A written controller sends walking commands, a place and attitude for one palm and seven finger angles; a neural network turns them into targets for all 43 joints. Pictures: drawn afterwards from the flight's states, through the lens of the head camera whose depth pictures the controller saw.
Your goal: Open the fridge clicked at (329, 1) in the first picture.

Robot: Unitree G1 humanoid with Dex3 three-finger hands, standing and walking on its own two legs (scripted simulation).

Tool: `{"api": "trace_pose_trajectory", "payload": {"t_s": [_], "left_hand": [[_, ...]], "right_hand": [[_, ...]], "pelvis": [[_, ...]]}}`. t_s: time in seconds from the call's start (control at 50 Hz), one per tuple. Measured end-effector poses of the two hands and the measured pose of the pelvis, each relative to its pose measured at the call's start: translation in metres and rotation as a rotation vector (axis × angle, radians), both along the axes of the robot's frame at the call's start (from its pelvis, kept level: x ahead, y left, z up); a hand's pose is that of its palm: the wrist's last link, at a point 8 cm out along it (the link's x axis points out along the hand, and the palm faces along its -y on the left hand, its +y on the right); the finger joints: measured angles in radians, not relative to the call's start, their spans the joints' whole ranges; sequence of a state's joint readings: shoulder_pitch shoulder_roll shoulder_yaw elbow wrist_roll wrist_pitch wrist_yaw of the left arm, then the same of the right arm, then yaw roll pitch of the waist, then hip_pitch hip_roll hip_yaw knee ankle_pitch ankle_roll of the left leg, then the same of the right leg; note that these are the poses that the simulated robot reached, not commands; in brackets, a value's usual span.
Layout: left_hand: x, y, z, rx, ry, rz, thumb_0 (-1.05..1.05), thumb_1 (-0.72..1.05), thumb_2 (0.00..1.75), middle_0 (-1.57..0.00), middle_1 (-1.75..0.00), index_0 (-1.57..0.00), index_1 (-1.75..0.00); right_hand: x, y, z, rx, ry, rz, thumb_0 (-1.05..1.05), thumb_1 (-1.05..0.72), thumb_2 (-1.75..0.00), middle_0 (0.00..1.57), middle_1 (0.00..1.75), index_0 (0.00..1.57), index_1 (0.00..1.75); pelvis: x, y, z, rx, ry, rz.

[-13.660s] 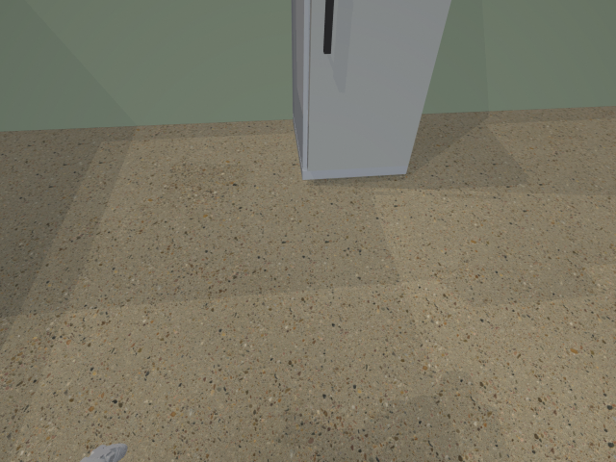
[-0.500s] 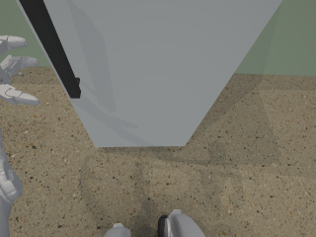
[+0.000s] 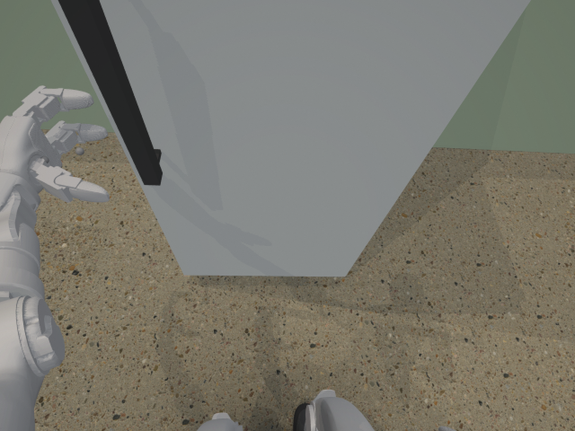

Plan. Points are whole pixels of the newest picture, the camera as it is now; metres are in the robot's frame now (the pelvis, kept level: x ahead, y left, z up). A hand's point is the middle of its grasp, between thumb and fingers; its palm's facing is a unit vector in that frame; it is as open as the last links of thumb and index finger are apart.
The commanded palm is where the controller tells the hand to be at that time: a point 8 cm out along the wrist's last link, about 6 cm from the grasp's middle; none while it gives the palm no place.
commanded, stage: move the hooked fingers beside the handle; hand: left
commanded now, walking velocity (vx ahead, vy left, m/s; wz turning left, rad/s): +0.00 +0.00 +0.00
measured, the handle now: (123, 84) +0.53 +0.20 +0.14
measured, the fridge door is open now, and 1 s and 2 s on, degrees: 0 0 0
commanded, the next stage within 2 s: feel for the door with the fingertips in 0.32 s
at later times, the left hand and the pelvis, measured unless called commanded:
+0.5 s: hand (81, 145) +0.47 +0.25 +0.09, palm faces -0.03 -1.00 +0.01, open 13.9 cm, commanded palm +0.45 +0.30 +0.09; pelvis +0.00 -0.01 +0.00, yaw +0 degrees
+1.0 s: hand (105, 142) +0.48 +0.23 +0.09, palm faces -0.01 -1.00 -0.01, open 13.9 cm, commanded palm +0.45 +0.27 +0.09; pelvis +0.01 +0.00 +0.00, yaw -1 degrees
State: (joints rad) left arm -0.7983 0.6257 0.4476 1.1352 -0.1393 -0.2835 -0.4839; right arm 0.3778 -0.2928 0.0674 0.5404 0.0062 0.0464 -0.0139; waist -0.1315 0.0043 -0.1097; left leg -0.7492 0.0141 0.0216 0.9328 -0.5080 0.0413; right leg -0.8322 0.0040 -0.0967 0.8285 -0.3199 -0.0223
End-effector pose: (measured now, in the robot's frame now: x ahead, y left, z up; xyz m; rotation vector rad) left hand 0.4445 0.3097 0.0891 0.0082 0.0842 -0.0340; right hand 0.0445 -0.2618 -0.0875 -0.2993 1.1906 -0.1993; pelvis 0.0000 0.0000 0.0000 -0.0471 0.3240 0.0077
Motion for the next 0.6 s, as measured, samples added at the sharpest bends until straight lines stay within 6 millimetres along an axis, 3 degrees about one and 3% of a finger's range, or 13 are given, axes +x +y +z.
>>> {"api": "trace_pose_trajectory", "payload": {"t_s": [0.14, 0.3, 0.6], "left_hand": [[-0.001, 0.003, 0.008, -0.004, -0.084, 0.030, -0.01, -0.49, 0.30, -0.30, -1.20, -0.30, -1.20], [-0.004, 0.009, 0.007, 0.016, -0.015, 0.013, -0.01, -0.50, 0.30, -0.30, -1.20, -0.30, -1.20], [0.010, -0.007, 0.000, 0.001, -0.029, -0.009, -0.01, -0.50, 0.30, -0.30, -1.20, -0.30, -1.20]], "right_hand": [[-0.011, -0.005, -0.002, -0.002, 0.036, -0.017, 0.00, -0.91, -0.90, 0.21, 0.30, 0.20, 0.30], [-0.024, -0.012, -0.001, -0.009, 0.071, -0.027, 0.00, -0.91, -0.90, 0.21, 0.30, 0.20, 0.30], [-0.025, -0.015, 0.001, -0.025, 0.066, -0.042, 0.00, -0.91, -0.90, 0.21, 0.30, 0.20, 0.30]], "pelvis": [[-0.001, -0.005, -0.001, 0.004, 0.003, -0.012], [-0.002, -0.008, 0.000, 0.005, 0.004, -0.003], [-0.002, -0.008, -0.002, 0.003, 0.020, -0.009]]}}
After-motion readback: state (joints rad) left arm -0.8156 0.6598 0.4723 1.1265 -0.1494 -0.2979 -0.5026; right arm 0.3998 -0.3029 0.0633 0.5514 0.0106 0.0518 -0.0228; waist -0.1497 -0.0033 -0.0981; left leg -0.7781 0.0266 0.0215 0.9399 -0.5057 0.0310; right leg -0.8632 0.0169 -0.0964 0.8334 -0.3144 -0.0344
